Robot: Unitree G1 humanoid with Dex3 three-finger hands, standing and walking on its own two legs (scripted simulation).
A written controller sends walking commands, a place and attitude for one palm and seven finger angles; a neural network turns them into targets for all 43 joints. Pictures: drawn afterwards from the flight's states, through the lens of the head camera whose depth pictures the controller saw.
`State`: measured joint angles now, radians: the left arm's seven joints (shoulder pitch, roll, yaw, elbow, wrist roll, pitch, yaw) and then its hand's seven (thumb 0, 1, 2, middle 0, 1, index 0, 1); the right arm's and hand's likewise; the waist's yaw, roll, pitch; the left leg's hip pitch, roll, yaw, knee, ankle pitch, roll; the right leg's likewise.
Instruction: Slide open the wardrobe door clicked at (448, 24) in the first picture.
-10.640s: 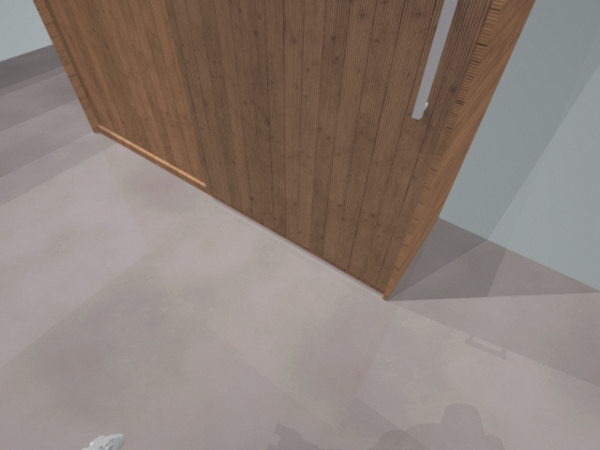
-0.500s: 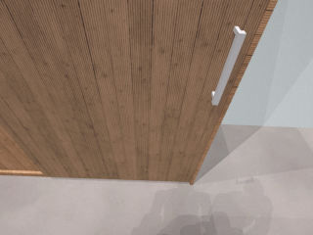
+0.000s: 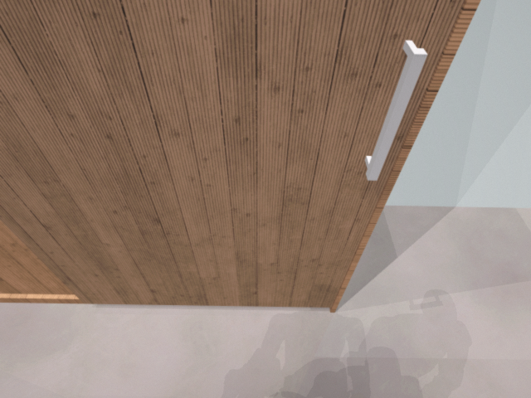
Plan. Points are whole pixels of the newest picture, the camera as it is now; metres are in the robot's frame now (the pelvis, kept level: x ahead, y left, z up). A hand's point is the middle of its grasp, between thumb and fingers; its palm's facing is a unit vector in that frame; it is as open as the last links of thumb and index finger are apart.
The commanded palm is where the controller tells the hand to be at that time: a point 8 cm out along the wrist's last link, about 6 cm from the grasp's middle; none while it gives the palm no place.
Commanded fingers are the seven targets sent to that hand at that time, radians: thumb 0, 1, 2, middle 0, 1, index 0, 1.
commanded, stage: look again from close up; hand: right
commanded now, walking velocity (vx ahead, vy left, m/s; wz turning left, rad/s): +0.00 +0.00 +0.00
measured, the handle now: (388, 118) +0.53 -0.18 +0.15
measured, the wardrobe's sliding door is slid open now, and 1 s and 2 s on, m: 0.00 0.00 0.00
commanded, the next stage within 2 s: shuffle to correct the standing spot in 0.42 s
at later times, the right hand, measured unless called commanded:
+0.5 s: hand out of the picture +0.01 -0.16 -0.17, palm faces +0.04 +0.98 -0.20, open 7.4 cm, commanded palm none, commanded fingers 0.00 -0.90 -0.90 0.20 0.30 0.20 0.30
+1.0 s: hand out of the picture +0.00 -0.19 -0.18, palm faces +0.05 +0.98 -0.17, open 7.4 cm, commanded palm none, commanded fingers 0.00 -0.90 -0.90 0.20 0.30 0.20 0.30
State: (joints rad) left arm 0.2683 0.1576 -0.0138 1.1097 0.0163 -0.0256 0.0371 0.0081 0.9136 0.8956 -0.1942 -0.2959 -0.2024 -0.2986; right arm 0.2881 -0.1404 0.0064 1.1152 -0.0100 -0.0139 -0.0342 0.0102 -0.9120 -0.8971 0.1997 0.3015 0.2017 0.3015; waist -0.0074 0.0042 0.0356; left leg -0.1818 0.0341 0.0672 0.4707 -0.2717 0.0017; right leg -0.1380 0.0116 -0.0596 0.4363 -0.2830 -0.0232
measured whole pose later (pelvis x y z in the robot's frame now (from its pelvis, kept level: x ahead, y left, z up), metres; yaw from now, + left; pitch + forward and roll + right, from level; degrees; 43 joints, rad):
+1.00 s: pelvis +0.04 -0.03 +0.00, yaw +0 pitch +1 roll +0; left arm 0.37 0.13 0.00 1.06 0.03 -0.03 0.03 0.00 0.91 0.90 -0.19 -0.30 -0.20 -0.30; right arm 0.35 -0.14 -0.04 1.09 -0.03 0.03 -0.02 0.01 -0.91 -0.90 0.20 0.30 0.20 0.30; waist 0.00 0.03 0.04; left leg -0.38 0.05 0.07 0.96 -0.51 0.05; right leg -0.16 0.02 -0.14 0.46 -0.32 -0.07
